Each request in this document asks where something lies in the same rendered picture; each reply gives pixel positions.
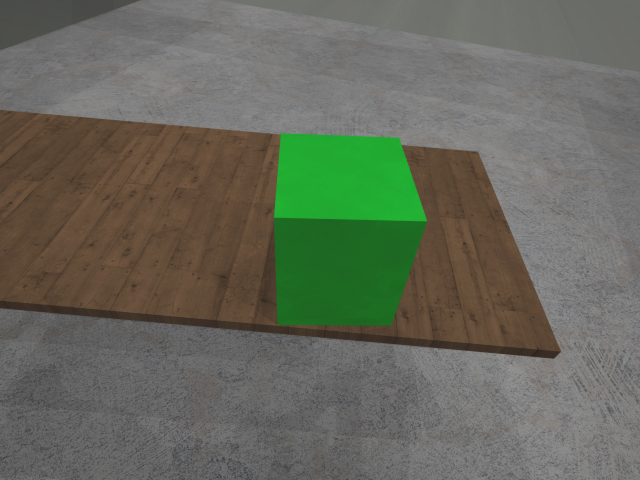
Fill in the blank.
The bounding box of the carton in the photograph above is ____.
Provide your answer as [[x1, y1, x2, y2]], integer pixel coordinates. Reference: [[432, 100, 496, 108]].
[[274, 133, 427, 326]]

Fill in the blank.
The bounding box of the table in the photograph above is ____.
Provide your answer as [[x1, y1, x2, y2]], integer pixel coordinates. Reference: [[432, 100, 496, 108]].
[[0, 110, 561, 359]]

